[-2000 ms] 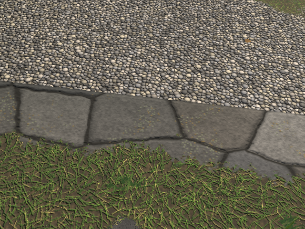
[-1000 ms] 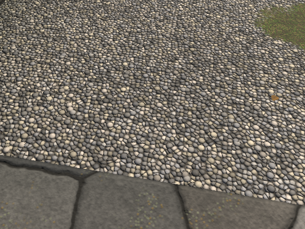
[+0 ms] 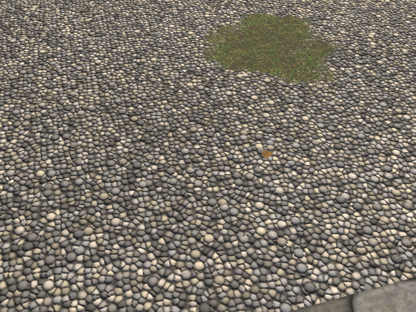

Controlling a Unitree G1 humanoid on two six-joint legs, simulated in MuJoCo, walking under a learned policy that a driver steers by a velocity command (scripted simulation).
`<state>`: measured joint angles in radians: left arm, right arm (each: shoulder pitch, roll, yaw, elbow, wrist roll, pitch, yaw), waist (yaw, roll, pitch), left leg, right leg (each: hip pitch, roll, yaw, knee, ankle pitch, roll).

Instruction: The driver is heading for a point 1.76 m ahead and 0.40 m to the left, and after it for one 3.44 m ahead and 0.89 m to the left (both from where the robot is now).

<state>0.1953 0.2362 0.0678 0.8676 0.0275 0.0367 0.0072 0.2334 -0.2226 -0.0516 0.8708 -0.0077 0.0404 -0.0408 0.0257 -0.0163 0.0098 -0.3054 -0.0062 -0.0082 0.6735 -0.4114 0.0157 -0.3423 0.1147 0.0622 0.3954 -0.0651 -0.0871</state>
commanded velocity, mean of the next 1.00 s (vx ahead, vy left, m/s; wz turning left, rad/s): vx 0.24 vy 0.00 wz -0.04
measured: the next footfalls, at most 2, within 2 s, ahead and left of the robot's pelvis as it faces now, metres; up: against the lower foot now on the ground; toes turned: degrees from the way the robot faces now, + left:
left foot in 0.04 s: +0.02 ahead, +0.11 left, +0.00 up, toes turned -1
right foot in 0.28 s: +0.03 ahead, -0.10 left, +0.00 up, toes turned +2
